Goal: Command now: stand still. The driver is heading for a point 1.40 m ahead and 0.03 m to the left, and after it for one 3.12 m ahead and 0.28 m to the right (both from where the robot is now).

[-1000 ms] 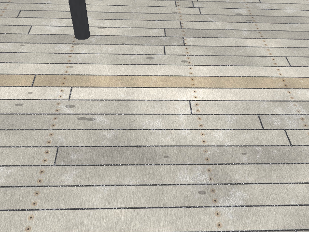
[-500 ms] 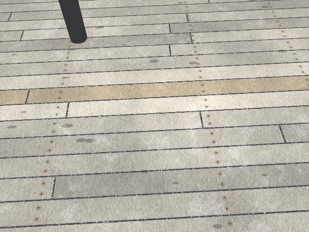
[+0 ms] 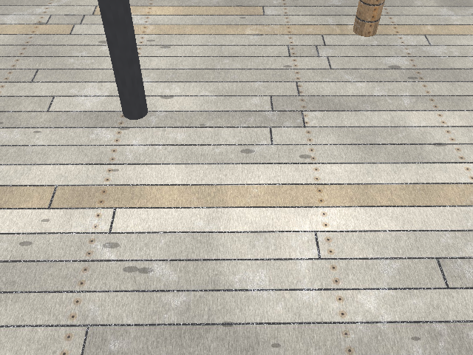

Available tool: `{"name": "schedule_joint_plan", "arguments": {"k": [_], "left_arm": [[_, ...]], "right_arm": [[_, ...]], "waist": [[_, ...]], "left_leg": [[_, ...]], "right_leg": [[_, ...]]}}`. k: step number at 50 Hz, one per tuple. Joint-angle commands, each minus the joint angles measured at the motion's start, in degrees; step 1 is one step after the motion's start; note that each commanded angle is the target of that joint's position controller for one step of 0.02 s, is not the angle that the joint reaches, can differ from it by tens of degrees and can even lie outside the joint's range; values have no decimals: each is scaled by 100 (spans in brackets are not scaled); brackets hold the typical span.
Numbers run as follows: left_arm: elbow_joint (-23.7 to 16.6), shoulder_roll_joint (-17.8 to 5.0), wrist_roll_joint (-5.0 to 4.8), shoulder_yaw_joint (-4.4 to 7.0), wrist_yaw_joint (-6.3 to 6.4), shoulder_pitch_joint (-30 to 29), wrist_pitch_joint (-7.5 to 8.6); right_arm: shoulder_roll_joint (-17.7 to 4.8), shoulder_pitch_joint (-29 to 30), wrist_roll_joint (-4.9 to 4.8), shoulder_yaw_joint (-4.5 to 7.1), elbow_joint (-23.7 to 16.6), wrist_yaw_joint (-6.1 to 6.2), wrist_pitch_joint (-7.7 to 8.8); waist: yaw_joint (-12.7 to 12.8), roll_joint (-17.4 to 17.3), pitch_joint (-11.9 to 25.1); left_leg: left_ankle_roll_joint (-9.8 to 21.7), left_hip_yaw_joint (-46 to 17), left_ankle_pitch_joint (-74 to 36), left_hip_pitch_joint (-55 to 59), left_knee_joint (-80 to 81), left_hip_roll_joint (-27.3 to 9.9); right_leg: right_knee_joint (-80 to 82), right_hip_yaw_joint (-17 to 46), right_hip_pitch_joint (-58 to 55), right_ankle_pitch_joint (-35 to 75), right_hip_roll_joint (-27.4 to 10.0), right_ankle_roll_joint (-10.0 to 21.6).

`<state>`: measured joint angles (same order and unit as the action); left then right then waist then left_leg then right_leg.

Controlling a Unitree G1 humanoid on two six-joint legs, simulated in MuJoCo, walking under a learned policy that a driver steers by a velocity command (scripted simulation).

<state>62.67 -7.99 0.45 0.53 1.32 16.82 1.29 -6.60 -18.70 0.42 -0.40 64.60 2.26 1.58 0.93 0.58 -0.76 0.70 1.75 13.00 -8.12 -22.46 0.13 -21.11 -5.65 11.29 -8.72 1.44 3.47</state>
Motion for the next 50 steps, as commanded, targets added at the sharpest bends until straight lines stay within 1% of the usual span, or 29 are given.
{"name": "schedule_joint_plan", "arguments": {"k": [1, 15, 34, 35, 36, 37, 38, 39, 40, 41, 42, 43, 44, 45, 46, 47, 48, 49, 50], "left_arm": [[28, -337, -6, 38, 34, 395, 26], [281, -278, -8, -3, 94, 523, -2], [430, -213, -6, -28, 118, 592, -30], [449, -191, 0, -34, 115, 631, -35], [441, -235, 7, -11, 110, 621, -48], [407, -299, 11, 28, 98, 610, -67], [353, -319, 29, 58, 72, 580, -86], [262, -289, 60, 67, 36, 465, -91], [134, -180, 93, 50, -5, 280, -72], [-7, -51, 159, 24, -48, 89, -35], [-164, -90, 196, 34, -83, -133, 17], [-295, -216, 174, 78, -116, -280, 73], [-401, -303, 159, 114, -152, -335, 130], [-476, -361, 135, 147, -186, -362, 186], [-537, -378, 96, 172, -216, -379, 237], [-579, -357, 63, 189, -240, -369, 270], [-595, -331, 42, 206, -258, -279, 285], [-530, -260, 23, 215, -268, 13, 291], [-357, -224, 5, 246, -261, 502, 288]], "right_arm": [[-418, -369, 5, 54, -48, 15, 35], [-368, -474, 2, 19, 75, 38, 14], [-337, -571, 3, -6, 149, 50, -1], [-320, -633, 11, -10, 169, 48, -4], [-380, -670, 22, 20, 175, 44, -16], [-492, -720, 26, 77, 165, 39, -39], [-594, -757, 36, 130, 133, 24, -68], [-664, -892, 40, 175, 117, 6, -90], [-744, -1152, 27, 220, 150, -3, -95], [-867, -1344, 27, 280, 194, -3, -90], [-883, -1386, 44, 311, 198, -5, -69], [-891, -1376, 92, 330, 170, -15, -29], [-944, -1332, 132, 355, 140, -28, 23], [-938, -1233, 134, 365, 96, -37, 74], [-916, -1111, 111, 368, 46, -43, 122], [-924, -1003, 92, 375, 1, -48, 163], [-955, -895, 76, 385, -36, -52, 193], [-979, -717, 38, 393, -82, -62, 208], [-990, -588, 11, 399, -120, -79, 219]], "waist": [[0, -127, -336], [-36, -108, -369], [-43, -89, -447], [-53, -89, -339], [-64, -111, -386], [-82, -187, -443], [-114, -341, -620], [-202, -462, -920], [-336, -670, -1155], [-427, -904, -1340], [-472, -918, -1460], [-471, -814, -1419], [-424, -734, -1339], [-349, -628, -1248], [-276, -561, -1141], [-211, -568, -1043], [-114, -597, -966], [85, -575, -891], [303, -474, -788]], "left_leg": [[207, -657, -333, -438, 575, -622], [238, -587, -768, -191, 532, -610], [258, -573, -795, -144, 560, -588], [276, -561, -367, -102, 613, -539], [325, -555, 204, -151, 617, -461], [436, -583, 1078, -228, 573, -388], [577, -778, 2042, -378, 644, -440], [743, -1126, 2815, -435, 839, -633], [949, -1654, 3381, -319, 1162, -987], [1201, -2236, 3677, -187, 1487, -1457], [1388, -2585, 3513, -190, 1667, -1768], [1481, -2704, 3155, -19, 1743, -1888], [1527, -2689, 2759, 209, 1702, -1947], [1472, -2494, 2330, 378, 1629, -1898], [1355, -2201, 1931, 418, 1564, -1765], [1251, -1907, 1558, 330, 1488, -1615], [1169, -1628, 1280, 107, 1367, -1483], [1068, -1293, 1111, -335, 1157, -1305], [969, -986, 944, -889, 783, -1079]], "right_leg": [[385, 795, -225, 115, -691, -34], [274, 786, -285, 480, -735, -64], [243, 785, -312, 502, -752, -88], [259, 757, -346, 130, -699, -79], [181, 697, -274, -389, -593, -55], [-40, 577, -119, -1153, -428, 10], [-288, 471, 199, -1903, -287, 71], [-579, 399, 720, -2316, -191, 92], [-1052, 220, 1249, -2294, -69, 75], [-1569, -23, 1638, -1908, -50, 57], [-1993, 58, 1905, -1625, -240, 79], [-2352, 191, 2204, -1711, -343, 98], [-2551, 322, 2447, -1767, -454, 116], [-2514, 396, 2513, -1719, -534, 114], [-2283, 388, 2351, -1615, -542, 95], [-2018, 310, 2022, -1452, -483, 80], [-1708, 199, 1554, -1255, -396, 79], [-1263, 6, 784, -887, -251, 80], [-897, -198, -179, -632, -12, 61]]}}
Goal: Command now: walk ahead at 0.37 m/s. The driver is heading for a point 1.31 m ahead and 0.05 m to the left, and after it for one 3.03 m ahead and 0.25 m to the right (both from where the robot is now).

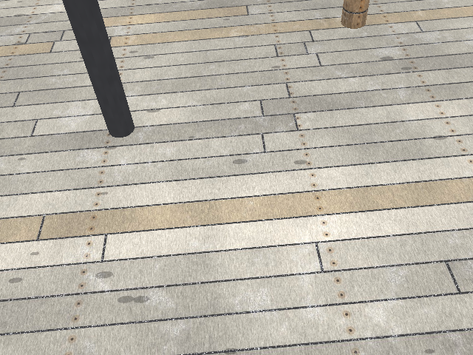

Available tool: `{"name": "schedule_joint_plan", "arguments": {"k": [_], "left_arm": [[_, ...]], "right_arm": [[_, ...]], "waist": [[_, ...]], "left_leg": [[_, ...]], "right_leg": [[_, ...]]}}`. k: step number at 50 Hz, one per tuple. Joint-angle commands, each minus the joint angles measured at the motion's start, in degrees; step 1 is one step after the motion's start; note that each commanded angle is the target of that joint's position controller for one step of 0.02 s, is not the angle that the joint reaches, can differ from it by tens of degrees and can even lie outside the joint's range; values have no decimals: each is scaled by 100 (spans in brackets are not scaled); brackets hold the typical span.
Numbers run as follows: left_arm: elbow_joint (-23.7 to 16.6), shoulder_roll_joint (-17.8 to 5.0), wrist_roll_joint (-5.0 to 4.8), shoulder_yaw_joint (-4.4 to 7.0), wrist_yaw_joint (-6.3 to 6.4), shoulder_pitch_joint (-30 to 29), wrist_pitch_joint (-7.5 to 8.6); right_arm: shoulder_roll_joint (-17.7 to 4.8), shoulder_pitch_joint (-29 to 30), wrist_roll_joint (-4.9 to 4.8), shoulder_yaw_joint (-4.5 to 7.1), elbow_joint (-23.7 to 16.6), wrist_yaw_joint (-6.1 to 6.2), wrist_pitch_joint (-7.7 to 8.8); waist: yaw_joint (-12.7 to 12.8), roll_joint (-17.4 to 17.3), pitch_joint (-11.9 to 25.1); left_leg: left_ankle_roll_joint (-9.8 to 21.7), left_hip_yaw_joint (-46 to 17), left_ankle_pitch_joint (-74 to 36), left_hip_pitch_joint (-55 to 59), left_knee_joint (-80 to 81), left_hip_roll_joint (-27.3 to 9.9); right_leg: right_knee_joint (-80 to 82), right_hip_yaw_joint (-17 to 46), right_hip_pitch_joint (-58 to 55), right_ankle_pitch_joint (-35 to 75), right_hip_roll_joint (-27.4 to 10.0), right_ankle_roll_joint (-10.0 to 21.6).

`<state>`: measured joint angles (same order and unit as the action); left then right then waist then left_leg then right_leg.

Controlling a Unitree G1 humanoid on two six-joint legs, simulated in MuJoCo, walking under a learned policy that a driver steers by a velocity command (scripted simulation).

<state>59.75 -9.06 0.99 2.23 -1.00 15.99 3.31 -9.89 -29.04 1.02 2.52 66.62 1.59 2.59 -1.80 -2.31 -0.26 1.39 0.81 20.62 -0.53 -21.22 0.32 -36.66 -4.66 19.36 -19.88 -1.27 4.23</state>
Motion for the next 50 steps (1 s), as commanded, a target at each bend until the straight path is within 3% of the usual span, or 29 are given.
{"name": "schedule_joint_plan", "arguments": {"k": [1, 2, 3, 4, 5, 6, 7, 8, 10, 15, 18, 20, 23, 24, 25, 26, 27, 28, 29, 30, 32, 34, 36, 39, 43, 44, 45, 46, 50], "left_arm": [[164, -248, -46, 162, 12, 1244, 95], [324, -655, 44, 291, 91, 2024, 140], [448, -1258, 33, 415, 117, 2700, 102], [380, -978, 30, 327, 140, 2132, 20], [124, -819, 33, 264, 117, 1411, 35], [-7, -742, 25, 228, 94, 1024, 82], [-58, -652, 13, 183, 99, 884, 139], [-28, -506, 1, 123, 118, 881, 189], [116, -443, -18, 67, 155, 1208, 263], [241, -432, -12, -22, 168, 1625, 307], [276, -384, -20, -82, 200, 1626, 319], [349, -471, -18, -80, 228, 1699, 326], [307, -660, -32, -36, 277, 1320, 327], [302, -693, -104, -24, 273, 1226, 310], [199, -505, -173, -65, 279, 1388, 292], [359, 165, -427, -156, 299, 2611, 166], [459, -284, -253, -39, 318, 2433, 57], [245, -343, -68, -12, 283, 1671, 22], [139, -304, 56, 7, 254, 1249, 11], [134, -296, 112, 35, 232, 1117, -44], [280, 4, 127, -24, 201, 1396, -225], [323, 139, 80, -76, 240, 1423, -345], [277, 25, 68, -87, 303, 1116, -431], [245, -119, 35, -97, 311, 752, -482], [334, -20, 67, -174, 293, 721, -376], [337, -117, 97, -179, 308, 782, -313], [322, -323, 40, -155, 323, 632, -260], [369, -243, -38, -168, 311, 580, -224], [387, -149, -78, -204, 335, 521, -117]], "right_arm": [[-610, 460, -26, 85, -351, -31, 155], [-352, 610, 2, 1, -471, -78, 212], [-65, 519, -10, -56, -748, -131, 242], [-377, 776, 150, 24, -835, -185, 206], [-300, 1015, 143, 17, -914, -252, 214], [-209, 1026, 79, -1, -895, -293, 248], [-196, 985, 77, 19, -867, -316, 244], [-210, 906, 103, 34, -841, -332, 197], [-260, 1004, 97, 71, -883, -352, 104], [-195, 2373, 65, 34, -1396, -373, 14], [-32, 2834, 5, -64, -1537, -338, 50], [-114, 2722, -11, -67, -1500, -279, 76], [-481, 1311, 21, 77, -1020, -151, 187], [-589, 735, 104, 130, -816, -120, 265], [-1000, 104, 232, 223, -675, -97, 319], [-1244, 134, 208, 252, -728, -149, 306], [-1113, 514, -123, 268, -888, -179, 198], [-776, 1232, -165, 164, -1017, -155, 155], [-432, 1582, -130, 51, -1049, -130, 146], [-258, 1583, -101, -12, -1005, -84, 159], [-117, 1485, -48, -101, -874, -28, 182], [-301, 1446, 27, -109, -843, -37, 228], [-451, 1308, 58, -108, -814, -47, 206], [-532, 1185, 14, -96, -791, -53, 81], [-445, 1183, -68, -117, -762, -24, -71], [-397, 1091, -64, -119, -736, -23, -82], [-260, 836, -107, -123, -711, -38, -102], [-190, 818, -97, -141, -647, -43, -117], [-254, 714, -42, -129, -520, -32, -97]], "waist": [[826, 65, -603], [1189, 1037, -335], [1176, 2332, -33], [791, 1418, -501], [525, 725, -847], [350, 398, -866], [214, 327, -773], [126, 375, -686], [102, 490, -593], [275, 597, -777], [323, 683, -864], [290, 843, -677], [-327, 915, -13], [-609, 753, 232], [-654, 227, 861], [-45, -837, 1969], [-102, -35, 2099], [10, -32, 1062], [130, 91, 423], [215, 110, 157], [457, 69, 136], [557, -53, 199], [453, -227, 201], [307, -368, 109], [365, 28, -355], [323, 174, -462], [59, 541, -647], [60, 791, -678], [-4, 562, -379]], "left_leg": [[775, -599, -278, -2165, -46, -829], [528, 83, -457, -2769, -1748, -298], [331, 532, 919, -3886, -3618, 359], [453, -49, 818, -4115, -4556, -46], [512, -181, 167, -4212, -4745, -317], [489, -228, -335, -3992, -4582, -471], [442, -202, -575, -3776, -4394, -548], [367, -148, -711, -3634, -4231, -584], [280, 35, -904, -3712, -4064, -524], [112, 396, -1452, -4127, -2988, -414], [149, 745, -1861, -3259, -1713, -88], [278, 816, -2015, -2628, -1406, 109], [594, 625, -2085, -1326, -924, 368], [671, 505, -2902, -563, -299, 166], [866, -407, -5125, 677, -722, -968], [1979, -2318, -7852, 2062, -1059, -2690], [2125, -2453, -6243, 1333, -500, -2474], [1959, -2000, -4782, 296, 44, -2182], [1699, -1610, -4151, -474, 416, -1903], [1516, -1198, -4194, -954, 600, -1702], [1238, -621, -4207, -1683, 707, -1364], [1133, -365, -4086, -1798, 689, -1210], [1088, -418, -3098, -1720, 764, -1180], [992, -666, -780, -1865, 1083, -1170], [570, -803, 729, -2361, 1115, -1053], [390, -774, 654, -2336, 989, -938], [255, -538, 148, -2122, 903, -610], [219, -323, -459, -1475, 640, -462], [255, -319, -1203, -705, 355, -555]], "right_leg": [[874, -246, -2033, 389, 385, -14], [1697, 1073, -2808, -478, -596, 137], [2871, 3802, -3215, -2006, -1986, 708], [3028, 4150, -2471, -2435, -2091, 862], [2961, 3583, -1940, -2084, -1964, 808], [3011, 2934, -1631, -1198, -1711, 718], [3030, 2461, -1524, -505, -1503, 637], [3037, 2030, -1521, 113, -1310, 555], [2961, 1511, -1753, 1336, -1151, 527], [2923, 823, -1872, 3041, -955, 577], [2585, 313, -1573, 4734, -738, 403], [2210, 258, -1645, 5554, -779, 318], [686, 311, -1944, 6299, -781, 197], [-266, 227, -1713, 5485, -604, 112], [-1782, 62, -847, 3056, -255, 11], [-3907, 215, 335, -1944, 542, -128], [-4117, 797, 362, -1352, 383, -124], [-3950, 727, 623, -944, 202, -157], [-3538, 706, 614, -641, 41, -175], [-3175, 724, 383, -487, -79, -207], [-2437, 626, -459, -356, -105, -263], [-1621, 507, -704, -411, -47, -304], [-894, 432, -674, -394, -30, -318], [-297, 351, -780, -16, -37, -319], [1108, 417, -1361, 728, -158, -255], [1511, 718, -1395, 814, -429, -232], [1627, 1011, -936, 576, -579, -152], [1839, 1054, -366, 306, -566, -148], [2000, 942, -382, 739, -492, -230]]}}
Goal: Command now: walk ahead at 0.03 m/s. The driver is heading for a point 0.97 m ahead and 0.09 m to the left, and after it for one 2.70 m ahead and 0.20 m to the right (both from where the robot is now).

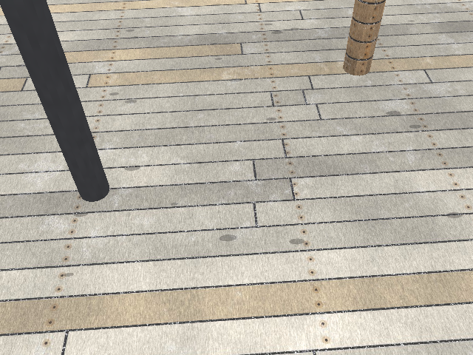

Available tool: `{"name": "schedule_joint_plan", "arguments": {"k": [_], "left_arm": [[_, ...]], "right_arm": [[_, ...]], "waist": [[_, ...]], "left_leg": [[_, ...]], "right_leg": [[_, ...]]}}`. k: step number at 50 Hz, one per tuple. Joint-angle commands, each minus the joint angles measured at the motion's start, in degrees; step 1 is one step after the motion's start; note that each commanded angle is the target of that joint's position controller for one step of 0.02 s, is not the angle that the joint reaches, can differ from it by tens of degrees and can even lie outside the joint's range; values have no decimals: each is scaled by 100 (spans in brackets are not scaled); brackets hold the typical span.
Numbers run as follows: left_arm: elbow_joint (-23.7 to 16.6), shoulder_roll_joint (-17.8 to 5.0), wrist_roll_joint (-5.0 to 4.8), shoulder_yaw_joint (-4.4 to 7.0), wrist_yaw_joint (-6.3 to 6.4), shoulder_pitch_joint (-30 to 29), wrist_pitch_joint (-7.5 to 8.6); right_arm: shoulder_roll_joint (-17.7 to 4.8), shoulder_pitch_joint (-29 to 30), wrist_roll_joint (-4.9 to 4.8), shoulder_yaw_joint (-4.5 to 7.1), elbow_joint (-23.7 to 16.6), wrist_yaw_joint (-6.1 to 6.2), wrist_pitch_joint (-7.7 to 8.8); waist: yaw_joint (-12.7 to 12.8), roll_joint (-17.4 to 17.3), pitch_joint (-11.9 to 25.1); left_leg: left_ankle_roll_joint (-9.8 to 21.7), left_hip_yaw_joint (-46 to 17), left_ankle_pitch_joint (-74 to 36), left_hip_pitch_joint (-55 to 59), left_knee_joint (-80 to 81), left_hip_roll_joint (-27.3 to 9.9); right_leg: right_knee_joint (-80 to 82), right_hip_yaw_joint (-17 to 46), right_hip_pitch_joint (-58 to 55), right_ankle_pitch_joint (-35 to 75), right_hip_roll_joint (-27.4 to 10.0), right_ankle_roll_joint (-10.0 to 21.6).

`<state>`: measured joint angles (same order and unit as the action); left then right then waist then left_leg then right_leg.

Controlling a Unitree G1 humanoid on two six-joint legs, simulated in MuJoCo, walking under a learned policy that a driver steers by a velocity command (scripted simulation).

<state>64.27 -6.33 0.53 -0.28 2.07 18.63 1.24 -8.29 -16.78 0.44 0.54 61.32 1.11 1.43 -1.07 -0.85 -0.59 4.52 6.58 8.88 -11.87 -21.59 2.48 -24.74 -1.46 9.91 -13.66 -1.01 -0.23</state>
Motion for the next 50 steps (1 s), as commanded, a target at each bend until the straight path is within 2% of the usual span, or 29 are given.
{"name": "schedule_joint_plan", "arguments": {"k": [1, 9, 23, 24, 25, 27, 29, 30, 31, 33, 34, 36, 37, 38, 39, 40, 41, 42, 43, 44, 45, 47, 50], "left_arm": [[-52, -424, -29, 47, 30, 300, 92], [50, -405, -10, 34, 38, 487, 80], [152, -365, -10, 4, 62, 527, 45], [177, -349, -1, 1, 60, 587, 41], [189, -409, 12, 31, 56, 627, 29], [153, -595, 33, 133, 32, 707, -16], [144, -723, 15, 210, 5, 1036, -30], [198, -856, 11, 270, 4, 1292, -22], [216, -943, 26, 320, 5, 1364, -5], [175, -962, 111, 357, -19, 1332, 74], [140, -974, 127, 371, -30, 1263, 122], [44, -971, 91, 384, -41, 1013, 205], [3, -990, 71, 392, -49, 875, 234], [-50, -1017, 30, 400, -59, 659, 248], [-96, -1028, 1, 405, -75, 506, 259], [-127, -978, 25, 383, -95, 481, 299], [-257, -719, 56, 296, -143, 320, 353], [-522, -488, 40, 260, -197, 454, 378], [-609, -755, 190, 326, -241, 154, 337], [-689, -674, 177, 316, -307, -82, 347], [-662, -575, 111, 300, -345, -57, 378], [-600, -561, 145, 329, -380, 106, 317], [-716, -613, 134, 372, -405, -187, 189]], "right_arm": [[-377, -494, 14, 57, 33, 21, 29], [-270, -460, -7, 14, 206, 76, 33], [-225, -558, -8, -12, 414, 125, -3], [-204, -599, -1, -16, 440, 123, -8], [-247, -595, 8, 8, 440, 117, -22], [-334, -566, 28, 80, 370, 77, -64], [-208, -306, 71, 73, 173, 5, -43], [-80, -100, 117, 50, 33, -37, -2], [-63, 115, 181, 46, -118, -72, 49], [-293, 382, 151, 126, -368, -138, 163], [-366, 422, 127, 165, -450, -173, 214], [-375, 411, 56, 210, -558, -233, 294], [-338, 317, 33, 225, -569, -252, 309], [-252, -5, 18, 232, -491, -265, 313], [-218, -525, 2, 266, -301, -260, 306], [-366, -1219, 11, 360, -59, -218, 309], [-800, -2040, 113, 492, 105, -133, 346], [-1359, -2693, 96, 601, 253, -109, 295], [-1046, -2000, 97, 499, 142, -78, 216], [-902, -1274, 95, 440, -117, -99, 234], [-839, -898, 88, 403, -238, -119, 280], [-598, -782, 57, 295, -242, -95, 385], [-551, -1266, 26, 222, -32, -47, 473]], "waist": [[-55, 317, -340], [38, 131, -338], [61, 138, -410], [70, 138, -307], [81, 155, -358], [118, 335, -615], [313, 610, -1165], [427, 896, -1308], [482, 986, -1452], [469, 809, -1377], [413, 705, -1270], [251, 610, -1070], [141, 619, -988], [-85, 591, -903], [-318, 485, -784], [-587, 215, -539], [-967, -831, -257], [-923, -2094, 43], [-500, -1059, -474], [-252, -371, -795], [-61, -77, -790], [162, -75, -614], [175, -227, -562]], "left_leg": [[-60, -895, -66, 383, 400, -783], [-105, -859, -401, 377, 361, -811], [-142, -859, -645, 395, 285, -846], [-131, -829, -255, 427, 298, -791], [-101, -770, 305, 356, 217, -683], [37, -596, 1902, -109, -190, -414], [56, -441, 2399, -1124, -804, -240], [20, -158, 2048, -1572, -1383, -137], [31, -101, 1669, -1881, -1781, -265], [64, -360, 1718, -2360, -2352, -506], [60, -456, 1721, -2489, -2420, -594], [27, -430, 1467, -2072, -1980, -607], [17, -308, 1231, -1574, -1675, -511], [14, -105, 842, -751, -1232, -355], [-8, 105, 609, 272, -880, -97], [-3, 28, 691, 1366, -679, 15], [170, -1398, 1652, 2134, 199, -1047], [772, -4122, 3023, 2489, 1378, -2374], [863, -4297, 3457, 1736, 1504, -2448], [795, -3717, 3052, 1192, 1437, -2310], [693, -3071, 2168, 896, 1487, -2055], [528, -2183, 907, 785, 1515, -1665], [506, -1507, -808, 1107, 1412, -1485]], "right_leg": [[787, 611, 453, 236, -517, 233], [733, 561, 131, 681, -525, 293], [717, 506, -72, 993, -512, 320], [765, 488, -118, 566, -460, 341], [754, 469, -70, -19, -374, 395], [741, 647, 185, -1826, -324, 648], [1184, 1423, 159, -3068, -777, 986], [1560, 2034, -54, -3407, -1225, 1220], [1768, 2464, -140, -3341, -1608, 1437], [1847, 2676, -447, -2598, -1859, 1611], [1796, 2525, -665, -2161, -1842, 1581], [1668, 1948, -641, -1398, -1597, 1364], [1554, 1629, -396, -1085, -1436, 1255], [1339, 1249, 87, -882, -1227, 1130], [966, 908, 686, -707, -975, 1013], [227, 584, 1241, -226, -689, 878], [-1560, -118, 1886, -158, -137, 620], [-3384, -436, 2954, -1661, 517, 465], [-4261, 132, 3200, -1497, 61, 597], [-4390, 253, 3255, -826, -195, 662], [-4201, 292, 3012, -336, -346, 646], [-3852, 205, 2648, 15, -450, 530], [-3585, -48, 2901, 296, -377, 406]]}}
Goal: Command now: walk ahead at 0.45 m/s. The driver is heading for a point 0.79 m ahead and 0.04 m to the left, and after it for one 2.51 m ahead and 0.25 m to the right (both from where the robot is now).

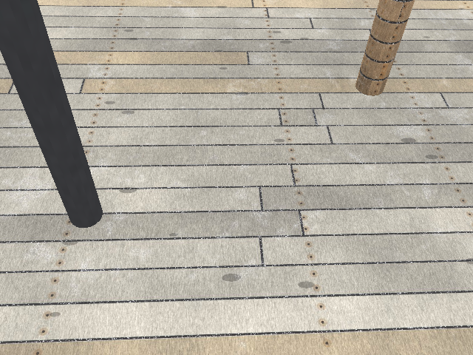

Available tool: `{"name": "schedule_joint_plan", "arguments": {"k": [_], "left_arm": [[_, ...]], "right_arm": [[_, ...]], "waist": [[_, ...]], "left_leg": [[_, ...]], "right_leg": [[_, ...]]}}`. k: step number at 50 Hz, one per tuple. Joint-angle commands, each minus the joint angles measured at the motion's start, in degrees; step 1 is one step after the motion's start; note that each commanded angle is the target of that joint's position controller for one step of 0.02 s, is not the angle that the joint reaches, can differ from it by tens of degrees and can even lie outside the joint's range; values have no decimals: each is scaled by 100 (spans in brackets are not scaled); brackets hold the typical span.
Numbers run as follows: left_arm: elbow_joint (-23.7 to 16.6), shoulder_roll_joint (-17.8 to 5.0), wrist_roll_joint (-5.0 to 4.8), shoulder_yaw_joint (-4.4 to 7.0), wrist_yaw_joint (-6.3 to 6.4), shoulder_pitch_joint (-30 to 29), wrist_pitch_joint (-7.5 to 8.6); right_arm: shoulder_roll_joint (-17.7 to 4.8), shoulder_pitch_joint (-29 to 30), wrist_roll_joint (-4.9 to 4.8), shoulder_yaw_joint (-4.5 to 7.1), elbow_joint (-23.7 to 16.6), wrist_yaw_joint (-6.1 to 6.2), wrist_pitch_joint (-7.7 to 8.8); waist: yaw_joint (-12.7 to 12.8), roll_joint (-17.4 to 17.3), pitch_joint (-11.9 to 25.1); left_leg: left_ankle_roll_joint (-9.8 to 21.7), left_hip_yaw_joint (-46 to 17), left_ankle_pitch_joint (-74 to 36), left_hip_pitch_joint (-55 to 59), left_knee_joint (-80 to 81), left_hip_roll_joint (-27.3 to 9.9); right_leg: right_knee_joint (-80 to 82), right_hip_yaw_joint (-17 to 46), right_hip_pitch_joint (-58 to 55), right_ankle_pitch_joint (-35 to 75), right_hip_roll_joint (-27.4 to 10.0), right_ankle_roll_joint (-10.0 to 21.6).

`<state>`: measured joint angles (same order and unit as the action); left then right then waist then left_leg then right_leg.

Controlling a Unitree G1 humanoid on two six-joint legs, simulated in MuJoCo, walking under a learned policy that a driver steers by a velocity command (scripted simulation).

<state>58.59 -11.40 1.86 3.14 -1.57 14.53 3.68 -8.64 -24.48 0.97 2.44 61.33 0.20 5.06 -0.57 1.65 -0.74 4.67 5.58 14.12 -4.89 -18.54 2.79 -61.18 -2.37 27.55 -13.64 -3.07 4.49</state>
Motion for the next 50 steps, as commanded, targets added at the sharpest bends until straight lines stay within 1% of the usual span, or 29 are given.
{"name": "schedule_joint_plan", "arguments": {"k": [1, 5, 9, 12, 13, 14, 15, 16, 17, 18, 19, 20, 21, 23, 25, 27, 31, 34, 35, 36, 37, 38, 39, 40, 41, 43, 44, 46, 50], "left_arm": [[-232, -90, -2, 25, -45, -19, -83], [-707, -18, -42, -42, -68, -1230, -97], [-956, -57, -97, -85, -59, -1811, -76], [-920, -257, -85, -1, 25, -1415, -21], [-760, -369, -82, 64, 69, -868, 11], [-507, -492, -50, 145, 125, -117, 49], [-254, -688, 62, 236, 187, 722, 103], [-193, -1210, 199, 365, 233, 1407, 124], [-206, -1294, 45, 395, 167, 1064, 46], [-317, -1073, -137, 341, 143, 394, 31], [-353, -642, -169, 213, 126, 14, 79], [-293, -347, -133, 123, 126, -81, 126], [-204, -146, -134, 51, 163, -17, 165], [-61, -100, -94, -20, 183, 182, 242], [-49, -309, -63, -42, 151, 151, 319], [-40, -389, -42, -85, 155, 114, 303], [106, -423, -78, -147, 193, 562, 192], [141, -348, -74, -196, 232, 558, 90], [134, -324, -103, -210, 253, 469, 52], [157, -284, -91, -219, 269, 572, 28], [145, -254, -71, -215, 285, 737, 14], [327, 133, -143, -275, 279, 1489, -40], [453, 40, -103, -276, 317, 1371, -104], [426, -118, -98, -227, 334, 1125, -133], [437, -105, -64, -236, 307, 1010, -161], [427, -39, -92, -256, 292, 906, -183], [463, -4, -100, -276, 302, 903, -178], [529, 12, -104, -291, 329, 878, -176], [622, 42, -111, -313, 362, 827, -202]], "right_arm": [[-531, -621, -24, 17, 8, 49, 117], [-484, -772, -10, -55, 38, 45, 138], [-594, -903, -12, -45, 109, 80, 170], [-753, -700, 8, -4, 111, 103, 184], [-836, -622, 32, 24, 110, 117, 164], [-922, -508, 18, 49, 73, 136, 127], [-859, -496, -23, 30, 33, 134, 111], [-400, -789, -176, -65, -126, 106, 99], [-368, -1268, -292, 4, -63, 81, 61], [-588, -758, -156, 56, -167, 114, 15], [-540, -302, -70, 48, -274, 111, 20], [-437, -218, -23, 55, -264, 118, -5], [-403, -227, 71, 70, -261, 108, -82], [-248, -371, 105, 60, -214, 71, -239], [-163, -283, 106, 34, -245, -12, -363], [-155, 41, 90, -14, -318, 0, -423], [-263, 638, -8, -70, -389, 82, -464], [-295, 775, -3, -99, -345, 121, -449], [-263, 700, 21, -122, -296, 132, -426], [-399, 649, 53, -117, -262, 150, -379], [-662, 514, 86, -80, -233, 175, -312], [-737, 748, 6, -86, -198, 170, -302], [-398, 846, -38, -144, -183, 116, -314], [-266, 876, -44, -170, -175, 86, -310], [-148, 770, -63, -203, -105, 84, -311], [-247, 617, -106, -167, 29, 172, -297], [-258, 598, -111, -161, 51, 190, -288], [-256, 587, -98, -158, 82, 198, -280], [-250, 515, -91, -159, 173, 206, -282]], "waist": [[91, -495, -563], [-78, -564, -764], [-156, -690, -807], [139, -722, -492], [379, -750, -182], [700, -622, 272], [1010, -487, 709], [985, 304, 1445], [569, 831, 1809], [333, 74, 1059], [265, -175, 419], [85, -369, 97], [-37, -274, -15], [-197, -75, 33], [-342, 79, 142], [-357, 222, 140], [-56, 432, 335], [-25, 339, 201], [-118, 208, 119], [-106, -56, 70], [26, -343, 94], [477, -908, 37], [291, -788, -145], [197, -641, -352], [172, -589, -233], [158, -630, -287], [153, -489, -276], [142, -306, -265], [127, -232, -239]], "left_leg": [[505, -1265, -1715, 477, 1090, -1491], [513, -813, -2659, 371, 1118, -1306], [488, -608, -3389, 531, 1069, -1371], [432, -449, -5222, 985, 317, -1483], [390, -394, -5835, 1117, -364, -1481], [338, -373, -5716, 1064, -1363, -1420], [256, -301, -4633, 273, -2669, -1231], [90, -4, -1747, -1165, -4817, -579], [2, -492, 1599, -2442, -6352, 285], [50, -881, 1057, -2674, -6387, -221], [25, -828, 749, -2639, -6101, -376], [4, -809, 654, -2399, -5760, -540], [-40, -821, 645, -2142, -5420, -629], [-108, -719, 588, -1690, -4951, -568], [-228, -640, 317, -1440, -4267, -496], [-279, -476, 20, -1352, -3236, -481], [-347, -298, -396, -1157, -2172, -409], [-314, -334, -270, -811, -1500, -444], [-288, -351, -565, -500, -919, -481], [-272, -642, -1235, -123, -425, -732], [-234, -1094, -2247, 224, -352, -1208], [110, -1352, -2733, 33, -482, -1494], [86, -1307, -2169, -475, -373, -1372], [-43, -1148, -1862, -685, -312, -1147], [-110, -1068, -1618, -690, -280, -1057], [-120, -991, -1514, -615, -265, -930], [-106, -1000, -1590, -543, -267, -939], [-77, -1013, -1770, -449, -278, -968], [-70, -992, -1943, -369, -276, -957]], "right_leg": [[184, -26, 1285, 395, -162, -105], [1438, -312, 1293, 929, -22, -204], [2542, -538, 656, 1225, 197, -15], [2811, -604, -92, 853, 480, 320], [2851, -600, -606, 624, 629, 437], [3239, -604, -1422, 581, 742, 493], [3391, -133, -2665, 633, 276, 630], [3490, 1900, -4026, 605, -1368, 1088], [4301, 4103, -4470, 1595, -2239, 1831], [4414, 3190, -3617, 1797, -1991, 1637], [4512, 2378, -2781, 2452, -1770, 1476], [4621, 1753, -2192, 3132, -1504, 1251], [4676, 1280, -1810, 3551, -1276, 1079], [4692, 753, -1451, 4348, -1072, 900], [4639, 285, -1245, 5069, -909, 901], [4540, -41, -1279, 5177, -678, 703], [4364, -4, -1691, 4668, -703, 564], [4274, 296, -1602, 3276, -837, 584], [4184, 353, -1468, 2540, -792, 484], [4111, 410, -1306, 1672, -646, 283], [3958, 356, -1126, 850, -401, 124], [4236, 237, -1191, -50, -64, -9], [4396, 205, -1624, -133, -22, -77], [4376, 276, -1758, 147, -60, -85], [4375, 323, -1988, 299, -128, -72], [4362, 368, -2026, 590, -235, -21], [4366, 366, -2025, 667, -253, -28], [4378, 348, -2059, 742, -257, -58], [4371, 334, -2185, 888, -291, -88]]}}
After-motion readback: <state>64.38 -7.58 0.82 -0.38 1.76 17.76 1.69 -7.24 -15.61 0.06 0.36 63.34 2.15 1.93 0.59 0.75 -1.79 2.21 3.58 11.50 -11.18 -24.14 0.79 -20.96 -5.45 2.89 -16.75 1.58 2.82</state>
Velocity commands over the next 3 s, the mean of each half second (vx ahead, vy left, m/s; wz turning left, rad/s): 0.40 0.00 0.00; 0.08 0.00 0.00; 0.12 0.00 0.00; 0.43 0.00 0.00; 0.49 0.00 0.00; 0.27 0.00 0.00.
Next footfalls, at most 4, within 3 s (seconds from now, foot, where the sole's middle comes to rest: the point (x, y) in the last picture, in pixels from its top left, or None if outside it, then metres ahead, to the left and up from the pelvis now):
0.30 right None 0.35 -0.08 -0.78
0.72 left None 0.42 0.10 -0.78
1.60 left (185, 337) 0.56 0.14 -0.78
2.14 right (244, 237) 0.91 -0.03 -0.78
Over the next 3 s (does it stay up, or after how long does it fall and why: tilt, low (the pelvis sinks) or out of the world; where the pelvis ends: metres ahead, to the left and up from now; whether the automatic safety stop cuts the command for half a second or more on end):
stays up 1.13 0.07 0.00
